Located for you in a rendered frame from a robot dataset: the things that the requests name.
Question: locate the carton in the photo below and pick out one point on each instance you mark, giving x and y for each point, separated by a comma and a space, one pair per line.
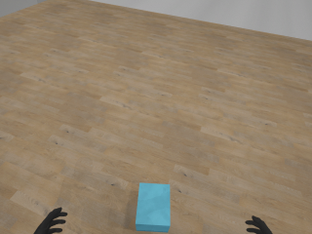
153, 210

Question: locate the left robot hand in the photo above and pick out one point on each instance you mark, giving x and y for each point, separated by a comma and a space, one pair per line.
48, 222

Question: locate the right robot hand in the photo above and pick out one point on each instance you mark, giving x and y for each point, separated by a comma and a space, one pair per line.
257, 222

